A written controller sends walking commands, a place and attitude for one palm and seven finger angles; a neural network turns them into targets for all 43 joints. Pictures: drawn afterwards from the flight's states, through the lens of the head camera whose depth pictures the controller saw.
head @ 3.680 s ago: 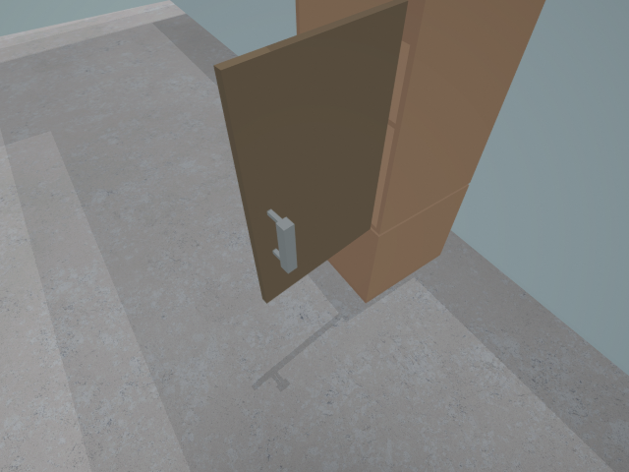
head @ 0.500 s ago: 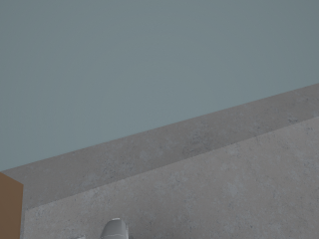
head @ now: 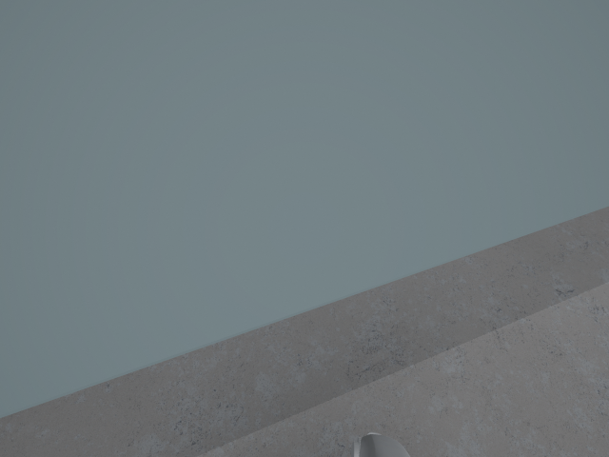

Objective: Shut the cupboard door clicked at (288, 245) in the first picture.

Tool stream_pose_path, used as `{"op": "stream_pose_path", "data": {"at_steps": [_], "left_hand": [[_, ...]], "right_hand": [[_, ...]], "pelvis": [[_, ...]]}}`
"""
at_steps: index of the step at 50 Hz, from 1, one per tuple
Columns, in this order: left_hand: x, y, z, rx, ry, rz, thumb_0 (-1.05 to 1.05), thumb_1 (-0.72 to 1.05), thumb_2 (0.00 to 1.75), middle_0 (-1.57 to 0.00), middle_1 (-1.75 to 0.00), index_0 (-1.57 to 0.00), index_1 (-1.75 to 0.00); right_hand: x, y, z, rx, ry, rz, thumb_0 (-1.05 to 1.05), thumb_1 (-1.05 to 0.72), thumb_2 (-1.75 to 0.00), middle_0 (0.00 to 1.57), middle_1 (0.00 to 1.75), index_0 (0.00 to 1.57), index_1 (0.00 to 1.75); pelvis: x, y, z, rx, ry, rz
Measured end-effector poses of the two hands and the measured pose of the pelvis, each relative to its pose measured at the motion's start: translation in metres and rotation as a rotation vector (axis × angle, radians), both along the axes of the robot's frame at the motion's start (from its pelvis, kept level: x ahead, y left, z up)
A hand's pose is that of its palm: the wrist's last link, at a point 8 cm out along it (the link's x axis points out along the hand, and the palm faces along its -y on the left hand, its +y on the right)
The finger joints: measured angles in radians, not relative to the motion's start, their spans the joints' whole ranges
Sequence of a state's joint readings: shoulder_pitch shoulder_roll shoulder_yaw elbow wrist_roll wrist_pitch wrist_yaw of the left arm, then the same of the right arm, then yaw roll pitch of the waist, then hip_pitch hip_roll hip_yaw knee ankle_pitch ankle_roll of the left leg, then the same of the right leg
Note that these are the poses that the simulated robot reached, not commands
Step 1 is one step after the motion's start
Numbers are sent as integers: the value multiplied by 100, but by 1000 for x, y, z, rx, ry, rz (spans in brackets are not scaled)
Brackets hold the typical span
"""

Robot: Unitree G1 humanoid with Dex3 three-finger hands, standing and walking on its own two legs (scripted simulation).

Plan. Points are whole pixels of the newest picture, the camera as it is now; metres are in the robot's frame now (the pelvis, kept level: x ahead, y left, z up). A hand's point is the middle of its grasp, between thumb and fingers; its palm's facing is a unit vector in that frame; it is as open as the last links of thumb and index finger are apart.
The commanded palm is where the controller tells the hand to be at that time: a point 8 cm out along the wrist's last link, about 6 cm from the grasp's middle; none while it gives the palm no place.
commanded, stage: turn to face it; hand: left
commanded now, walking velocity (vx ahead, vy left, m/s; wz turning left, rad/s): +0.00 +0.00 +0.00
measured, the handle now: out of the picture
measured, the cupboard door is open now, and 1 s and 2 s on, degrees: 96 96 96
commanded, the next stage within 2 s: none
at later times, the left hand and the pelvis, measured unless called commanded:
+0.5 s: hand (223, 389) +0.24 +0.16 -0.20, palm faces +0.18 -0.98 -0.12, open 7.4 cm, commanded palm none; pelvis +0.16 -0.02 -0.02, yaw +11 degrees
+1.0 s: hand (238, 415) +0.19 +0.12 -0.15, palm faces +0.48 -0.82 -0.31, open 7.4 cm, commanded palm none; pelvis +0.22 -0.10 +0.00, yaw +30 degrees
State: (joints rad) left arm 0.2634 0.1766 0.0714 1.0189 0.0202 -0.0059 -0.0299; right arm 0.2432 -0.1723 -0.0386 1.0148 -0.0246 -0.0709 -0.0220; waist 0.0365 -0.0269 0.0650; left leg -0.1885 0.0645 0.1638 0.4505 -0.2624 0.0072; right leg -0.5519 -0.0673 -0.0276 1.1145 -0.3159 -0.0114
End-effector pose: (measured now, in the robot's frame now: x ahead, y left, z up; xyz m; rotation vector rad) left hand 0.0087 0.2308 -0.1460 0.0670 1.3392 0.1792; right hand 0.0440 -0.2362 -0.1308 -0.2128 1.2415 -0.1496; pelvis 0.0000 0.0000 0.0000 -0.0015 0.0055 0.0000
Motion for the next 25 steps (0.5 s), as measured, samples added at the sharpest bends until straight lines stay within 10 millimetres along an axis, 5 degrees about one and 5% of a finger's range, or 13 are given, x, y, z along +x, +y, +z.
{"op": "stream_pose_path", "data": {"at_steps": [7,11,18,25], "left_hand": [[152,-16,7,53,-153,-161,0,91,90,-19,-30,-20,-30],[208,-32,2,81,-240,-168,0,91,90,-19,-30,-20,-30],[225,-45,5,38,-235,-69,0,91,89,-19,-30,-20,-30],[214,-25,-26,-8,-172,69,0,91,89,-20,-30,-20,-30]], "right_hand": [[-33,-32,-12,3,213,-147,0,-93,-89,20,30,20,30],[-28,-43,-25,25,316,-173,1,-92,-89,20,30,19,30],[61,-37,-12,33,243,-80,1,-91,-89,20,29,19,30],[163,-18,-17,-3,78,72,1,-91,-89,20,30,19,30]], "pelvis": [[65,-24,-8,6,-1,-31],[98,-40,-21,10,-3,16],[130,-41,-7,11,5,109],[158,-23,-24,-25,25,194]]}}
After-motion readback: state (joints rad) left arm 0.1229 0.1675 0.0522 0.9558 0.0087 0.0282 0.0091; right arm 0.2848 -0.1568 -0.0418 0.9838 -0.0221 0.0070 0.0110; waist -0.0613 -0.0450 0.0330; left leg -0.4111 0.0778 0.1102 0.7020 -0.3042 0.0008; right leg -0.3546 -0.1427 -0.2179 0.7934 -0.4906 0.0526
